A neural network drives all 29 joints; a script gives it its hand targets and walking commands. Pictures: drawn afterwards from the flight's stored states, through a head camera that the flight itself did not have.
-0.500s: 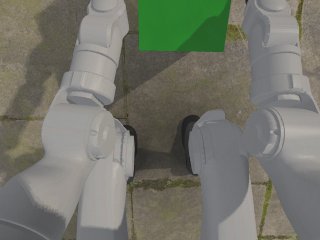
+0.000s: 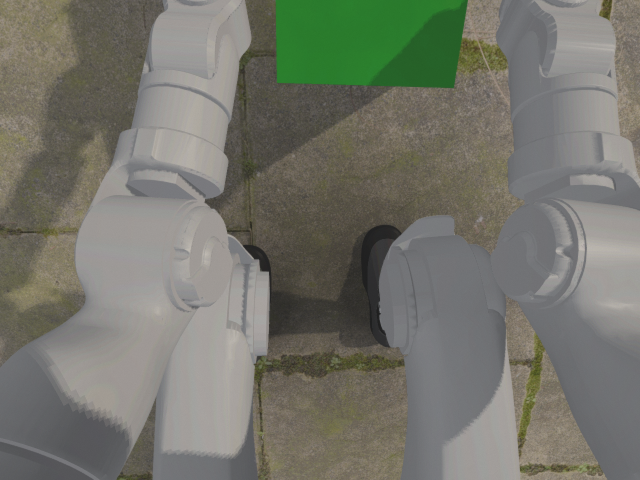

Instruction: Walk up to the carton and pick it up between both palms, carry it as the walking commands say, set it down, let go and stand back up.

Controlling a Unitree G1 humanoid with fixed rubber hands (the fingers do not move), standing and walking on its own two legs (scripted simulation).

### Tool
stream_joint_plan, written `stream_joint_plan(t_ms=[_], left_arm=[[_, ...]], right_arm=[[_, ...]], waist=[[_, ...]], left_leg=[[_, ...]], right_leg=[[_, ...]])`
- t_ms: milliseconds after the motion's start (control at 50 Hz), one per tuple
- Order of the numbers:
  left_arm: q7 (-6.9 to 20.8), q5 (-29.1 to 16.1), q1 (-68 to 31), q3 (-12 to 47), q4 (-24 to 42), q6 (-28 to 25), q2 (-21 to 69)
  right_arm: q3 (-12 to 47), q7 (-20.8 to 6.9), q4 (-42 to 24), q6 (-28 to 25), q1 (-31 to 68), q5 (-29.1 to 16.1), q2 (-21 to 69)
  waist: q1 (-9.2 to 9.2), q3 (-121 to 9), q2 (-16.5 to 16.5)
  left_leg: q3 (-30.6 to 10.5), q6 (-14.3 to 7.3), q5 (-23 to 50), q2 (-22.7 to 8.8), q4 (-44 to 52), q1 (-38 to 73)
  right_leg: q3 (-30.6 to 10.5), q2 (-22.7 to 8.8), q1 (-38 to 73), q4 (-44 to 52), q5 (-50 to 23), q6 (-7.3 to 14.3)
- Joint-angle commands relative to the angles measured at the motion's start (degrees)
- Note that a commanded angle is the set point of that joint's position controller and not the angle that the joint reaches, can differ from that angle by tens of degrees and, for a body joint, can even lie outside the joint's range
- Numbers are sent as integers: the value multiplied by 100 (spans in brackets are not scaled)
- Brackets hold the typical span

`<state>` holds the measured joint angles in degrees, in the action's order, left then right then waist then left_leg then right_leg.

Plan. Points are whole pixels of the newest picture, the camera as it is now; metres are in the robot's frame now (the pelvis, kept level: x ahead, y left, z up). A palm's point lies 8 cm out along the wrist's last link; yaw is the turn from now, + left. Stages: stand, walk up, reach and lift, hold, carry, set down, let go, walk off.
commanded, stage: set down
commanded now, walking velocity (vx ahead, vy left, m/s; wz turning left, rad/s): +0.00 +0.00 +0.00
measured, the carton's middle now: out of the picture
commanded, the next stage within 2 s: none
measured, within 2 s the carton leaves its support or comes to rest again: rests again in 0.42 s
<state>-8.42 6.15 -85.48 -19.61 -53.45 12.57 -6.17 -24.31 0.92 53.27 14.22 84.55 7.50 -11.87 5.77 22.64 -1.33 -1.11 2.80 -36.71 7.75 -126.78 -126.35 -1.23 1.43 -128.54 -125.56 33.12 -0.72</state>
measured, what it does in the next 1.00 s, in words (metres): stands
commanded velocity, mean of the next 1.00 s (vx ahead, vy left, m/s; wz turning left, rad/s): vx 0.00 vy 0.00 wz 0.00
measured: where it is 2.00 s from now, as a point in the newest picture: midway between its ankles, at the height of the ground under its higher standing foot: (317, 314)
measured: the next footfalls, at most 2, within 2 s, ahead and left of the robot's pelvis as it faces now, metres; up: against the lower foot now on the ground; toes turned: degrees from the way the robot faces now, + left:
none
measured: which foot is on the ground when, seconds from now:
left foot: down 0.00-1.00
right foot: down 0.00-1.00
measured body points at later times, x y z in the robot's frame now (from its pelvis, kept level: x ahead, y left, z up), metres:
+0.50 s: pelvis +0.01 +0.00 +0.00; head +0.39 -0.03 +0.23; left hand +0.58 +0.05 -0.18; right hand +0.56 -0.22 -0.18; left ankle +0.10 +0.12 -0.34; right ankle +0.11 -0.12 -0.34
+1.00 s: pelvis +0.02 +0.00 +0.00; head +0.40 -0.03 +0.23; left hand +0.59 +0.05 -0.19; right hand +0.56 -0.22 -0.18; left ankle +0.10 +0.12 -0.34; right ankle +0.11 -0.12 -0.34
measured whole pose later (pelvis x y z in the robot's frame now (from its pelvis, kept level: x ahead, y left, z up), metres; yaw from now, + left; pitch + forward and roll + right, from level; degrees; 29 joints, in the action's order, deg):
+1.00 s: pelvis +0.02 +0.00 +0.00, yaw +0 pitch +38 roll +0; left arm -4.9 10.0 -84.3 -22.4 -53.3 8.7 -5.2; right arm -27.6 -2.3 53.7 10.4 83.4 9.2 -11.7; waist 5.5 21.5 -1.6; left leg -1.1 2.2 -40.1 7.8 -128.5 -126.9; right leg -1.2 1.6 -128.9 -127.1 36.5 -1.2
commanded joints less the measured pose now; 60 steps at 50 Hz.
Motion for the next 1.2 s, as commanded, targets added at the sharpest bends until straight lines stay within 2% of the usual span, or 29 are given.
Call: stream_joint_plan(t_ms=[0,440,900,1040,1180], left_arm=[[1426,-358,-2660,1901,-4,-97,5029],[1497,26,-1552,1643,-386,-119,4851],[1499,211,-1260,1451,-579,-194,4483],[1381,245,-1170,1330,-572,-262,3901],[1139,259,-1159,1138,-597,-364,2897]], right_arm=[[1944,-1545,217,-42,2365,-463,5290],[1701,-1626,533,-66,1439,-206,5109],[1433,-1569,627,-148,1148,-48,4762],[1226,-1419,717,-250,1020,-18,4122],[860,-1110,870,-416,888,79,3085]], waist=[[158,-5640,-418],[83,-4898,-375],[80,-4700,-411],[72,-4793,-423],[95,-4966,-423]], left_leg=[[458,-247,1489,361,981,2242],[346,-253,1762,362,948,1987],[288,-209,1839,320,876,1958],[288,-155,1892,286,848,2048],[284,-77,1834,226,846,2202]], right_leg=[[268,508,3050,875,-2013,112],[220,509,2659,782,-2161,89],[208,511,2572,714,-2171,40],[234,475,2649,689,-2174,8],[259,408,2803,695,-2101,-35]])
